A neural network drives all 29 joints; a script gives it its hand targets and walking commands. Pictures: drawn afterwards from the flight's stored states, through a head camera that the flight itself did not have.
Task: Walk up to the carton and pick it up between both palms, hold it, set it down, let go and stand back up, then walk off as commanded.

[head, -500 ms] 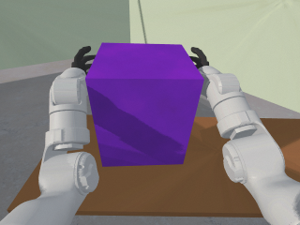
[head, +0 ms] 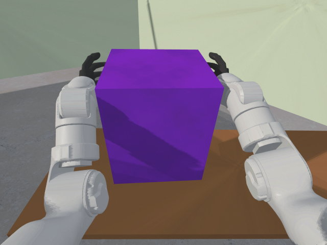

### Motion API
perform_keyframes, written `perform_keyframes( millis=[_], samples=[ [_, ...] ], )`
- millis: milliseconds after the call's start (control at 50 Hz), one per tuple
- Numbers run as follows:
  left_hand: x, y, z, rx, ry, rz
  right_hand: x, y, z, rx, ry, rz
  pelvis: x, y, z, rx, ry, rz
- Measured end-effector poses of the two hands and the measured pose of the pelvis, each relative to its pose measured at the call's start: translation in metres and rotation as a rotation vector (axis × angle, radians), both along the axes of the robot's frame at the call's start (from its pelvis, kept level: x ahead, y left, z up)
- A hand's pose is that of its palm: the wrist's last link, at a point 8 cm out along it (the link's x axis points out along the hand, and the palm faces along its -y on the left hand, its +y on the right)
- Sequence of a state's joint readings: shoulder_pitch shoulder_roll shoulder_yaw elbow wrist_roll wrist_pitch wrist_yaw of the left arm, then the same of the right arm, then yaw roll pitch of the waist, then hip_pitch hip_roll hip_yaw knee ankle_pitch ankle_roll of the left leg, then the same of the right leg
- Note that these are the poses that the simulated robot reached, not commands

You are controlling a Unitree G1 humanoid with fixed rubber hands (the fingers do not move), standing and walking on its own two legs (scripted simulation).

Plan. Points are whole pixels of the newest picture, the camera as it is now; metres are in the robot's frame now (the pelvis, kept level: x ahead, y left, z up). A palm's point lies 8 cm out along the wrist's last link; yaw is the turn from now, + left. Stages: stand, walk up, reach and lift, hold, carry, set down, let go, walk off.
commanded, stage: hold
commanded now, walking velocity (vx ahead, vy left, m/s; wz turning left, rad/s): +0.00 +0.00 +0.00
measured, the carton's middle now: (157, 115) +0.34 +0.01 +0.24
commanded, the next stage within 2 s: set down in 1.62 s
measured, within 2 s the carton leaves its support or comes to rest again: neither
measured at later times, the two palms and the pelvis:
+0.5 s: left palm (89, 83) +0.35 +0.15 +0.32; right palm (223, 84) +0.35 -0.15 +0.31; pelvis -0.01 -0.01 +0.00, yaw +0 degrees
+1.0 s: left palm (91, 87) +0.36 +0.16 +0.30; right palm (220, 84) +0.36 -0.15 +0.31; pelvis +0.00 -0.01 +0.00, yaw +0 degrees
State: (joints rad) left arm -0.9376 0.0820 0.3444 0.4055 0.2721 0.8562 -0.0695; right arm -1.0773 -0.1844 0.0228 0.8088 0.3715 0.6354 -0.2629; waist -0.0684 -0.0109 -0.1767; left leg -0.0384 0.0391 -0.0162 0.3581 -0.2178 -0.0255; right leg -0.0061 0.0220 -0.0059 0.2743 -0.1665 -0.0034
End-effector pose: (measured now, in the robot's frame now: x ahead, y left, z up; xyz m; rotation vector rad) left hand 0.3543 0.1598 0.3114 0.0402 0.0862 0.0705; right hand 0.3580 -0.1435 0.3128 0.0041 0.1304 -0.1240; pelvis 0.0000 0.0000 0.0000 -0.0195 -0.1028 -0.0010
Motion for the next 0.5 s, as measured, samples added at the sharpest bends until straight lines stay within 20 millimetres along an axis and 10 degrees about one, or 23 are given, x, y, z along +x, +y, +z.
perform_keyframes(
  millis=[500],
  samples=[
    [-0.008,-0.006,0.005,-0.011,-0.005,0.005,-0.007,-0.006,-0.003,0.007,-0.004,0.005,-0.008,-0.006,0.000,0.004,0.004,0.000]
  ],
)
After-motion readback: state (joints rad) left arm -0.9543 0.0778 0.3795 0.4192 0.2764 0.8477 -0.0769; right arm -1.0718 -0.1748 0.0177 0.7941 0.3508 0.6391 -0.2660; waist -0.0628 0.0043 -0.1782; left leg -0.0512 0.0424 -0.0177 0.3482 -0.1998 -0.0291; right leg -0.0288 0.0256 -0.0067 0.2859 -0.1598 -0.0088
